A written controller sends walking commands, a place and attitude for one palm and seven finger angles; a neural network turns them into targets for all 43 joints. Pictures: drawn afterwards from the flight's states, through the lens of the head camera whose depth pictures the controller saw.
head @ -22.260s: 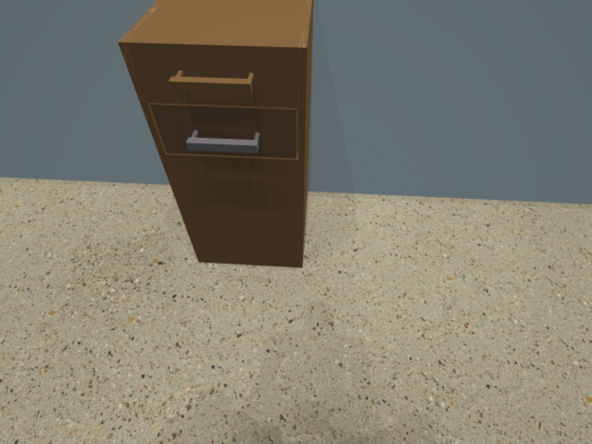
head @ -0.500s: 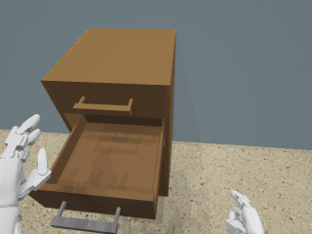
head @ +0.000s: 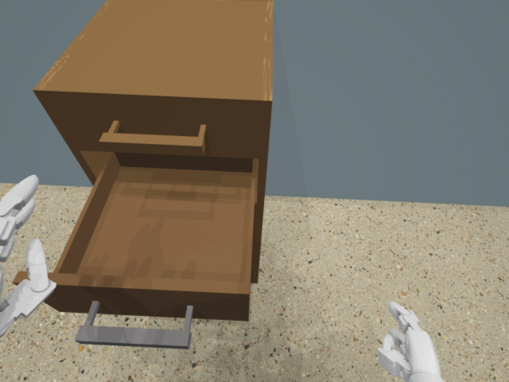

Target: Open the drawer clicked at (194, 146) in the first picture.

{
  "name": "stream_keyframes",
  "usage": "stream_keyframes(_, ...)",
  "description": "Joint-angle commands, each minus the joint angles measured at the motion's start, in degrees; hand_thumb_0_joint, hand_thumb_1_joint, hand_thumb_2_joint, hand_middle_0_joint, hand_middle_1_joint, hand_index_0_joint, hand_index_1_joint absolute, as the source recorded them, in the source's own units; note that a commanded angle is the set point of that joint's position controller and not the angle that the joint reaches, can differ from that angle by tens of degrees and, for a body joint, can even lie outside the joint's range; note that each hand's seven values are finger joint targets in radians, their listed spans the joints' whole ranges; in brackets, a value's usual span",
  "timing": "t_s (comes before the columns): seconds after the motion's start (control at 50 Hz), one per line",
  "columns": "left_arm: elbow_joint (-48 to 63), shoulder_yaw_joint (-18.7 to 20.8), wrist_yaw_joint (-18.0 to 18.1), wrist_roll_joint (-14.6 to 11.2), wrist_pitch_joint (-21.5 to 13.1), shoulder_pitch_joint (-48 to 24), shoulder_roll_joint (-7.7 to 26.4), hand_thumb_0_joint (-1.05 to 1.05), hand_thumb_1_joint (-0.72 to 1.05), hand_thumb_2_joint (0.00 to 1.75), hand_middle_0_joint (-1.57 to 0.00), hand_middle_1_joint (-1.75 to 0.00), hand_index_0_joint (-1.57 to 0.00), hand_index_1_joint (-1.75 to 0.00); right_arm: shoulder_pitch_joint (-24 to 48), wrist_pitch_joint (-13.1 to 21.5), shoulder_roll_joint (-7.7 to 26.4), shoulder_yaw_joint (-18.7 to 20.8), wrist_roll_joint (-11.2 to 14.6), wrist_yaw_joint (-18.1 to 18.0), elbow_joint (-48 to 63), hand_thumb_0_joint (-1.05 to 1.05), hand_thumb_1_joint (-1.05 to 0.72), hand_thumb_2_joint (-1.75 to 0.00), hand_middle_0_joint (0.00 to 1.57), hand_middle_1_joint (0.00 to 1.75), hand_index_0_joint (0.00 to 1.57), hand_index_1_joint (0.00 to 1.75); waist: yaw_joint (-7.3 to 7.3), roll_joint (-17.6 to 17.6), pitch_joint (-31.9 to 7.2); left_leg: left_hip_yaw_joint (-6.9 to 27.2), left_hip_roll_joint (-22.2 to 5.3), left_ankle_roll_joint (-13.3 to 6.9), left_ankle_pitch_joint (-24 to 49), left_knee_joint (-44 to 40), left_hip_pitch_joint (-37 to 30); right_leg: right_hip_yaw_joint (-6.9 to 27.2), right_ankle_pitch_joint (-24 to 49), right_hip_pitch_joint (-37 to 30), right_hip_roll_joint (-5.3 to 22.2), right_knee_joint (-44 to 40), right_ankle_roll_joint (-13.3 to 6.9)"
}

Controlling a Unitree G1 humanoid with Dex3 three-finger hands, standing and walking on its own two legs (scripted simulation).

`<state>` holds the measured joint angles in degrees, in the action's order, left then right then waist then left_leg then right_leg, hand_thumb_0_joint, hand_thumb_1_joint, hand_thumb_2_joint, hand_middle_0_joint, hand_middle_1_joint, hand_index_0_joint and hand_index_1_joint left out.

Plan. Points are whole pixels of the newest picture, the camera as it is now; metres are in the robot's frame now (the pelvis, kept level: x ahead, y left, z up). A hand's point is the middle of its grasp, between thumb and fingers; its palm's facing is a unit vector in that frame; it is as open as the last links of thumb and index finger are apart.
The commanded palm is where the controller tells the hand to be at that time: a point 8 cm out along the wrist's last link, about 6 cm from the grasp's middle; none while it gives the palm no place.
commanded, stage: step back with the hand held close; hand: left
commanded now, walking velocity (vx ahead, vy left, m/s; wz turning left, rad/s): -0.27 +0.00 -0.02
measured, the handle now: (138, 323) +0.23 +0.22 -0.11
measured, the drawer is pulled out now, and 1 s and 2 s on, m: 0.30 0.30 0.30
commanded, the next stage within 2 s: stop stepping back and stand still in 0.84 s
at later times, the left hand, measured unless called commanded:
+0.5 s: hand (13, 372) +0.12 +0.22 +0.16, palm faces +0.36 -0.78 -0.52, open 7.4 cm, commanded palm +0.05 +0.26 +0.18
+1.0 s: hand out of the picture +0.01 +0.20 +0.16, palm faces +0.38 -0.81 -0.46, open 7.4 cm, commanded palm -0.05 +0.24 +0.18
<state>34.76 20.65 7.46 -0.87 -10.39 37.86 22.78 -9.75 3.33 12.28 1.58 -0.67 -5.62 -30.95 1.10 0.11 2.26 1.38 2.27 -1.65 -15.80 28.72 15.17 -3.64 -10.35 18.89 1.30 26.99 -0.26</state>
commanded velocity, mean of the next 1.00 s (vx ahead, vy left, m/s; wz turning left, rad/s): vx -0.30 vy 0.01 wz -0.06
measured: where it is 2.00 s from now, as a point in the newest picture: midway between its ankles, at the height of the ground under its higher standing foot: outside the picture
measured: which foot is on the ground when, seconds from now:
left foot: down 0.00-0.58, up 0.60-0.74, down 0.76-1.00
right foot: down 0.00-0.76, up 0.78-1.00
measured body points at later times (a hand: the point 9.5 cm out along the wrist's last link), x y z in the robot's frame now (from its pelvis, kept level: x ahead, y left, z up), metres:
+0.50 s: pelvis -0.07 -0.02 -0.01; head -0.04 -0.01 +0.44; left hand +0.09 +0.26 +0.18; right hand +0.10 -0.26 -0.08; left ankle -0.07 +0.10 -0.74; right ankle -0.03 -0.13 -0.74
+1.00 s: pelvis -0.19 -0.04 -0.01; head -0.15 -0.03 +0.44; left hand -0.02 +0.24 +0.18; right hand -0.01 -0.26 -0.09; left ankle -0.13 +0.10 -0.74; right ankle -0.22 -0.16 -0.72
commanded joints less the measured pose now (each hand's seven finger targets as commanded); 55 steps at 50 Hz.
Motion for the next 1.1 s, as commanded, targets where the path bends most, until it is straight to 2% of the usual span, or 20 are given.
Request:
stream_keyframes(0.0, 14.4, 7.4, 2.9, 0.1, -4.5, 2.1, 7.1, 0.00, 0.90, 0.90, -0.20, -0.30, -0.20, -0.30, 3.5, 4.9, 6.6, 2.2, -1.0, -0.9, 9.3, 0.00, -0.90, -0.90, 0.20, 0.30, 0.20, 0.30, -1.09, -7.9, -9.8, 10.0, -11.3, -0.1, 20.7, -7.6, 7.5, 2.9, 3.8, -11.2, 1.6, 7.4, -1.0)
stream_keyframes(0.06, 15.0, 7.4, 4.0, 0.7, -4.9, 0.5, 7.0, 0.00, 0.90, 0.90, -0.20, -0.30, -0.20, -0.30, 2.3, 6.6, 6.3, 2.0, -2.1, -1.3, 8.1, 0.00, -0.90, -0.90, 0.20, 0.30, 0.20, 0.30, -1.21, -10.3, -7.6, 11.4, -14.5, -2.5, 17.0, -10.1, 12.6, 3.1, -6.8, -11.4, 0.6, 12.2, -0.4)
stream_keyframes(0.14, 14.2, 5.9, 4.4, 0.1, -5.1, -0.9, 6.2, 0.00, 0.90, 0.90, -0.20, -0.30, -0.20, -0.30, 1.0, 7.9, 6.7, 1.6, -2.0, -1.3, 6.1, 0.00, -0.90, -0.90, 0.20, 0.30, 0.20, 0.30, -0.32, -6.6, -8.0, 10.4, -12.0, -1.6, 21.2, -2.8, 5.8, 5.7, 2.8, -8.7, 1.8, 3.3, -1.4)
stream_keyframes(0.22, 11.5, 6.6, 3.1, -1.2, -4.6, -3.3, 7.2, 0.00, 0.90, 0.90, -0.20, -0.30, -0.20, -0.30, 0.9, 7.0, 6.1, 2.4, 0.8, 0.2, 5.0, 0.00, -0.90, -0.90, 0.20, 0.30, 0.20, 0.30, 0.41, 8.4, -9.6, 1.1, -0.4, 1.7, -5.6, 19.0, -0.7, 22.0, 5.6, 3.8, 17.3, -12.0, -9.5)
stream_keyframes(0.24, 11.2, 6.5, 3.0, -1.2, -4.3, -4.0, 7.1, 0.00, 0.90, 0.90, -0.20, -0.30, -0.20, -0.30, 2.0, 6.5, 5.3, 2.0, 1.0, 0.4, 4.8, 0.00, -0.90, -0.90, 0.20, 0.30, 0.20, 0.30, -0.29, 9.7, -8.8, 1.1, -0.9, 1.3, -8.1, 23.3, -0.9, 20.3, 2.0, 5.3, 18.3, -13.0, -10.1)
stream_keyframes(0.3, 10.5, 7.9, 2.9, -0.8, -3.4, -2.5, 7.4, 0.00, 0.90, 0.90, -0.20, -0.30, -0.20, -0.30, 4.3, 5.6, 4.1, 0.3, 0.6, 0.2, 5.3, 0.00, -0.90, -0.90, 0.20, 0.30, 0.20, 0.30, -0.19, 8.5, -5.7, 0.2, -3.1, 0.5, -6.7, 5.6, -0.9, 12.2, 0.5, 3.6, 12.8, -8.6, -6.0)
stream_keyframes(0.36, 15.2, 8.0, 3.1, 0.3, -5.0, -1.4, 8.5, 0.00, 0.90, 0.90, -0.20, -0.30, -0.20, -0.30, 5.4, 6.3, 6.5, 1.2, 0.2, 0.0, 6.6, 0.00, -0.90, -0.90, 0.20, 0.30, 0.20, 0.30, -1.43, -11.3, -6.9, 11.4, -14.8, -3.9, 6.4, -11.0, 6.6, 5.4, -0.8, -4.7, 1.7, 5.5, 0.4)
stream_keyframes(0.48, 14.4, 8.5, 2.8, -0.5, -5.2, 0.2, 7.4, 0.00, 0.90, 0.90, -0.20, -0.30, -0.20, -0.30, 4.2, 8.3, 6.4, 2.3, -0.6, 0.4, 5.8, 0.00, -0.90, -0.90, 0.20, 0.30, 0.20, 0.30, -1.06, -7.5, -9.3, 7.6, -15.0, -2.8, 18.8, -3.9, 10.3, 6.1, 1.1, -8.2, 1.4, 9.2, -0.3)
stream_keyframes(0.54, 14.0, 7.9, 2.3, -1.0, -5.1, -1.8, 7.9, 0.00, 0.90, 0.90, -0.20, -0.30, -0.20, -0.30, 3.5, 7.6, 6.3, 2.9, 0.6, 0.9, 5.2, 0.00, -0.90, -0.90, 0.20, 0.30, 0.20, 0.30, -0.04, 1.1, -14.0, 1.3, -7.0, 1.0, 10.4, 7.6, 5.6, 16.9, 22.8, -6.5, 9.3, -0.3, -4.2)
stream_keyframes(0.6, 12.1, 8.5, 2.3, -1.4, -4.4, -1.9, 8.7, 0.00, 0.90, 0.90, -0.20, -0.30, -0.20, -0.30, 4.2, 5.7, 4.5, 2.9, 1.0, 1.6, 4.6, 0.00, -0.90, -0.90, 0.20, 0.30, 0.20, 0.30, -1.15, 11.2, -11.4, 0.4, -1.2, 1.7, -13.1, 27.8, 5.2, 23.1, 8.5, 1.8, 19.2, -12.6, -10.0)
stream_keyframes(0.66, 10.5, 9.4, 2.3, -0.8, -3.9, 1.7, 8.1, 0.00, 0.90, 0.90, -0.20, -0.30, -0.20, -0.30, 5.4, 4.0, 3.4, 0.8, 0.3, 1.3, 4.9, 0.00, -0.90, -0.90, 0.20, 0.30, 0.20, 0.30, -0.58, 9.3, -9.8, -1.6, -2.4, 1.2, -10.0, 9.9, 3.7, 14.3, 12.6, -0.8, 12.2, -8.1, -6.3)
stream_keyframes(0.7, 13.3, 8.0, 2.4, -0.4, -4.6, 0.9, 8.2, 0.00, 0.90, 0.90, -0.20, -0.30, -0.20, -0.30, 4.5, 3.6, 4.7, 1.2, -0.4, 0.7, 4.1, 0.00, -0.90, -0.90, 0.20, 0.30, 0.20, 0.30, 0.18, 1.7, -8.5, -1.6, -4.4, 0.4, -2.6, -7.5, 0.9, 11.3, 4.7, -0.4, 7.5, -4.0, -2.2)
stream_keyframes(0.74, 17.0, 8.4, 3.5, 1.0, -6.3, -1.1, 9.0, 0.00, 0.90, 0.90, -0.20, -0.30, -0.20, -0.30, 5.1, 5.8, 6.7, 2.5, -1.4, 0.3, 4.9, 0.00, -0.90, -0.90, 0.20, 0.30, 0.20, 0.30, -0.71, -14.1, -9.2, 13.2, -21.1, -5.4, 12.6, -12.2, 8.1, 3.6, -9.8, -0.2, -2.4, 14.9, 1.1)
stream_keyframes(0.78, 17.1, 9.3, 4.4, -0.1, -6.1, 0.5, 8.5, 0.00, 0.90, 0.90, -0.20, -0.30, -0.20, -0.30, 2.5, 8.8, 5.3, 3.5, -2.5, 0.1, 3.8, 0.00, -0.90, -0.90, 0.20, 0.30, 0.20, 0.30, 0.11, -15.9, -10.4, 12.1, -22.7, -8.0, 18.1, -11.5, 11.8, 6.0, -19.8, 2.0, -4.3, 34.1, 0.6)
stream_keyframes(0.84, 16.1, 6.4, 4.9, -1.2, -4.3, 1.0, 5.9, 0.00, 0.90, 0.90, -0.20, -0.30, -0.20, -0.30, 1.2, 9.9, 5.5, 3.7, -1.7, 0.5, 0.7, 0.00, -0.90, -0.90, 0.20, 0.30, 0.20, 0.30, -0.14, -11.4, -11.6, 5.9, -19.4, -6.3, 38.7, -3.9, -5.2, 6.0, -18.2, 10.0, -4.6, 30.3, 1.0)
stream_keyframes(0.94, 14.7, 5.9, 2.7, -1.8, -3.4, -4.4, 6.3, 0.00, 0.90, 0.90, -0.20, -0.30, -0.20, -0.30, 3.7, 10.0, 6.6, 2.0, 0.7, 2.4, 1.7, 0.00, -0.90, -0.90, 0.20, 0.30, 0.20, 0.30, -0.42, -12.7, -8.0, 6.1, -19.0, -4.8, 14.5, -3.1, 0.2, 4.9, -12.3, -0.8, -0.2, 7.5, 0.9)
stream_keyframes(0.98, 14.1, 7.9, 2.2, -1.3, -4.0, -4.6, 8.8, 0.00, 0.90, 0.90, -0.20, -0.30, -0.20, -0.30, 3.3, 9.3, 6.6, 1.7, 1.6, 2.6, 2.7, 0.00, -0.90, -0.90, 0.20, 0.30, 0.20, 0.30, -0.82, -4.2, -6.5, 1.5, -12.9, -1.6, -6.6, 3.5, 6.1, 2.0, -0.8, -8.6, 1.3, -6.2, 1.1)
stream_keyframes(1.02, 10.9, 11.3, 2.4, -1.3, -4.3, -2.8, 12.7, 0.00, 0.90, 0.90, -0.20, -0.30, -0.20, -0.30, 2.7, 7.6, 5.0, 1.7, 1.8, 2.5, 4.1, 0.00, -0.90, -0.90, 0.20, 0.30, 0.20, 0.30, 0.04, 14.0, -6.5, -5.1, -0.8, 2.7, -13.8, 30.3, 11.7, 20.1, 6.4, -3.6, 17.9, -14.2, -8.0)
stream_keyframes(1.04, 9.0, 8.8, 2.0, -2.1, -3.5, -2.4, 9.7, 0.00, 0.90, 0.90, -0.20, -0.30, -0.20, -0.30, 2.5, 7.5, 6.1, 2.9, 2.9, 2.3, 3.9, 0.00, -0.90, -0.90, 0.20, 0.30, 0.20, 0.30, -0.15, 17.1, -7.1, -0.4, -0.3, 2.6, -11.0, 38.8, 12.4, 23.0, 16.2, -3.1, 19.3, -12.2, -9.6)
stream_keyframes(1.08, 8.6, 10.0, 2.1, -2.4, -3.7, 0.3, 8.0, 0.00, 0.90, 0.90, -0.20, -0.30, -0.20, -0.30, 3.6, 6.4, 3.8, 1.6, 2.6, 2.1, 4.0, 0.00, -0.90, -0.90, 0.20, 0.30, 0.20, 0.30, 1.20, 10.6, -6.8, 1.3, -3.0, 2.7, -7.7, 36.0, 11.0, 15.9, 14.0, -2.7, 17.1, -8.5, -10.2)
